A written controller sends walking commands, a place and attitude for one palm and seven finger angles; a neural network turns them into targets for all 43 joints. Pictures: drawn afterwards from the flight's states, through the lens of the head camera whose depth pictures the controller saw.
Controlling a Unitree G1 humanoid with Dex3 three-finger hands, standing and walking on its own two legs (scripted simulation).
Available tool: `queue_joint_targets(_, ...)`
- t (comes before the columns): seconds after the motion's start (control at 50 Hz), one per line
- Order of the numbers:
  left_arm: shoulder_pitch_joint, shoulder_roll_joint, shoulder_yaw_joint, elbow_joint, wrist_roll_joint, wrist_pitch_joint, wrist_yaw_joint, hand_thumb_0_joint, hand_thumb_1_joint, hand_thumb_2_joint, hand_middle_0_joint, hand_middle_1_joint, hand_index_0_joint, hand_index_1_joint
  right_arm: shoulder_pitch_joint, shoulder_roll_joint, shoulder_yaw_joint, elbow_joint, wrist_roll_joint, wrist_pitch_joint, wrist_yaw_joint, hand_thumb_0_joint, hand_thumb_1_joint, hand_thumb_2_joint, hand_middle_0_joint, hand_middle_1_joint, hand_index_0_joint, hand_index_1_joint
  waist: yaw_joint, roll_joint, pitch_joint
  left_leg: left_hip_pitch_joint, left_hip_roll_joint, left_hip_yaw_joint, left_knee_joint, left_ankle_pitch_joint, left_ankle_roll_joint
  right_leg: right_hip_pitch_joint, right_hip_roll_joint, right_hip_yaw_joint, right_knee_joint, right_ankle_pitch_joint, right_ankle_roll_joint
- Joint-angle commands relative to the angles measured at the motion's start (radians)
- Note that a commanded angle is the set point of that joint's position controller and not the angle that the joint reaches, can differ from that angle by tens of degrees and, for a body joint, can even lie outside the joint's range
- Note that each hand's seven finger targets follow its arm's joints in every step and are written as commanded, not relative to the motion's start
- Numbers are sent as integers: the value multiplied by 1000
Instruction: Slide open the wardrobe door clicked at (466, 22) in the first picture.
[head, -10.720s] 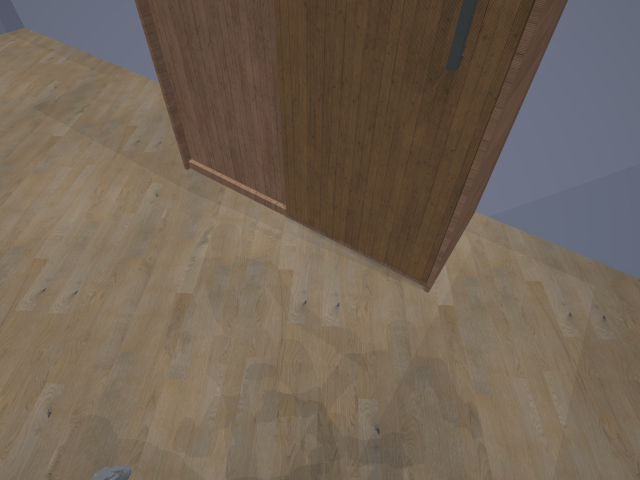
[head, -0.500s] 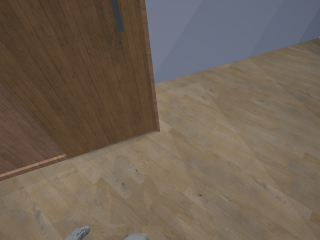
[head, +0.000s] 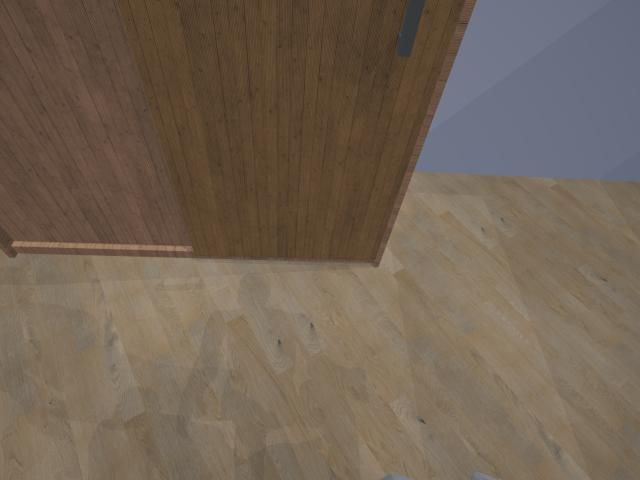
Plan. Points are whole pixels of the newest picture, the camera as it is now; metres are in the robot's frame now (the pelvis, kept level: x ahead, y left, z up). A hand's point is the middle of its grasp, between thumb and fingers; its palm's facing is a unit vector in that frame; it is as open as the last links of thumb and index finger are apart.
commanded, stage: turn to face it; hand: right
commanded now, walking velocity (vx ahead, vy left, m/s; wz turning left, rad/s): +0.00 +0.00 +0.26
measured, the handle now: out of the picture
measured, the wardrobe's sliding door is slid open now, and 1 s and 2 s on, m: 0.00 0.00 0.00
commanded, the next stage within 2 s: take the last steps up to it in 0.06 s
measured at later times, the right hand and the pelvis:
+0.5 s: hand out of the picture +0.11 -0.22 -0.16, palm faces -0.06 +0.99 -0.16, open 7.4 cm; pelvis +0.05 -0.03 +0.02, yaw +6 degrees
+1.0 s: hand (404, 388) +0.28 -0.12 -0.15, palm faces -0.04 +0.97 -0.22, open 7.1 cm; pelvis +0.20 +0.06 +0.01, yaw +5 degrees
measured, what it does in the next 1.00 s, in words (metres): walks ahead: right foot, then left foot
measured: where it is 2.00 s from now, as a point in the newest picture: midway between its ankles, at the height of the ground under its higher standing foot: (294, 427)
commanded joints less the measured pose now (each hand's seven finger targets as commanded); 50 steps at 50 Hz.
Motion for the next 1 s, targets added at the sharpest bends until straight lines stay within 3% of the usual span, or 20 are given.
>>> queue_joint_targets(0.0,6,41,7,-69,-2,-27,-4,0,900,900,-200,-300,-200,-300,40,-193,-42,-37,0,-14,-18,0,-900,-900,200,300,200,300,-20,210,-104,137,214,-188,-203,583,123,-88,12,36,38,91,14)
queue_joint_targets(0.14,-66,31,-3,-83,-9,-39,0,0,900,900,-200,-300,-200,-300,72,-203,-48,-12,-8,-11,-20,0,-900,-900,200,300,200,300,-46,198,-95,141,224,-276,-214,514,167,-30,49,35,-176,67,2)
queue_joint_targets(0.24,71,24,-14,-40,-1,-73,-1,0,900,900,-200,-300,-200,-300,38,-184,-44,1,2,-10,-8,0,-900,-900,200,300,200,300,8,181,-83,-33,152,-284,-216,-31,98,278,79,-15,-533,224,-27)
queue_joint_targets(0.26,126,54,-10,-27,1,-86,0,0,900,900,-200,-300,-200,-300,45,-143,-36,-1,2,-9,-3,0,-900,-900,200,300,200,300,29,49,-86,-140,90,-240,-114,-156,60,385,23,75,-645,157,-49)
queue_joint_targets(0.28,184,143,8,-21,16,-91,1,0,900,900,-200,-300,-200,-300,64,-77,-24,-20,5,-7,6,0,-900,-900,200,300,200,300,45,-229,-55,-308,-37,-104,116,-247,5,433,-186,350,-770,-63,-131)
queue_joint_targets(0.3,205,194,19,-26,18,-86,6,0,900,900,-200,-300,-200,-300,25,-84,-25,-47,-2,-8,8,0,-900,-900,200,300,200,300,63,-291,-1,-391,-64,-40,330,-283,-21,354,-330,565,-910,-262,-214)
queue_joint_targets(0.32,187,172,15,-22,16,-90,10,0,900,900,-200,-300,-200,-300,-18,-118,-36,-42,-17,-4,11,0,-900,-900,200,300,200,300,62,-231,46,-406,-13,-104,477,-223,-15,281,-333,583,-949,-279,-223)
queue_joint_targets(0.38,99,74,-15,-37,8,-115,8,0,900,900,-200,-300,-200,-300,54,-94,-35,17,-19,-21,32,0,-900,-900,200,300,200,300,-10,-50,44,-366,27,-86,567,-30,-31,257,-191,315,-910,-22,-178)
queue_joint_targets(0.44,165,44,-18,2,-3,-133,10,0,900,900,-200,-300,-200,-300,90,-70,-27,43,-14,-18,29,0,-900,-900,200,300,200,300,-9,-68,16,-378,39,-65,568,62,-51,329,-145,174,-882,205,-170)
queue_joint_targets(0.52,250,29,-17,50,-2,-137,11,0,900,900,-200,-300,-200,-300,27,-49,-18,31,-13,-19,31,0,-900,-900,200,300,200,300,11,-61,32,-416,78,-25,449,67,-71,396,-170,133,-861,379,-216)
queue_joint_targets(0.64,293,35,-6,104,8,-127,4,0,900,900,-200,-300,-200,-300,-87,-17,-2,19,-8,-38,34,0,-900,-900,200,300,200,300,43,-116,55,-265,63,61,146,15,-58,363,-176,74,-802,481,-218)
queue_joint_targets(0.68,276,34,-5,110,9,-123,3,0,900,900,-200,-300,-200,-300,-61,-20,-6,32,-8,-47,33,0,-900,-900,200,300,200,300,23,-110,48,-148,38,81,65,36,-45,313,-169,71,-758,479,-205)
queue_joint_targets(0.72,253,26,-5,116,-2,-122,1,0,900,900,-200,-300,-200,-300,115,-56,-19,95,-11,-63,27,0,-900,-900,200,300,200,300,-63,-42,-49,122,0,110,-89,127,-28,268,-105,3,-564,550,-153)
queue_joint_targets(0.74,252,3,-7,113,-11,-128,-7,0,900,900,-200,-300,-200,-300,256,-121,-35,143,-15,-77,18,0,-900,-900,200,300,200,300,-125,47,-129,379,95,1,-107,119,13,104,-64,-34,-380,483,-117)
queue_joint_targets(0.76,251,-68,-23,78,-22,-133,-15,0,900,900,-200,-300,-200,-300,411,-244,-66,180,-16,-88,0,0,-900,-900,200,300,200,300,-174,334,-220,579,395,-389,-214,92,115,-154,65,-99,-65,25,-71)
queue_joint_targets(0.78,186,-32,-17,41,-19,-123,-12,0,900,900,-200,-300,-200,-300,432,-273,-67,187,4,-80,-7,0,-900,-900,200,300,200,300,-171,290,-213,488,480,-521,-313,36,158,-205,61,13,116,-127,-85)
queue_joint_targets(0.82,93,-37,-2,41,-10,-116,-17,0,900,900,-200,-300,-200,-300,267,-181,-48,153,2,-80,-11,0,-900,-900,200,300,200,300,-119,202,-53,254,431,-422,-370,-131,141,-259,-15,78,230,51,-87)
queue_joint_targets(0.86,116,-75,-2,64,-1,-103,-23,0,900,900,-200,-300,-200,-300,188,-81,-19,138,-2,-86,-16,0,-900,-900,200,300,200,300,-59,127,-10,108,341,-217,-383,7,102,-164,-42,63,149,163,-74)
queue_joint_targets(0.9,152,-100,-4,72,6,-85,-27,0,900,900,-200,-300,-200,-300,178,-44,-14,128,-12,-95,-18,0,-900,-900,200,300,200,300,-21,170,5,42,301,-100,-388,138,91,-119,-37,34,65,193,-52)
queue_joint_targets(0.98,73,-91,-7,30,3,-80,-45,0,900,900,-200,-300,-200,-300,188,-76,-5,136,-10,-104,-16,0,-900,-900,200,300,200,300,-17,177,22,67,275,-29,-386,261,100,-126,-19,1,-104,258,-38)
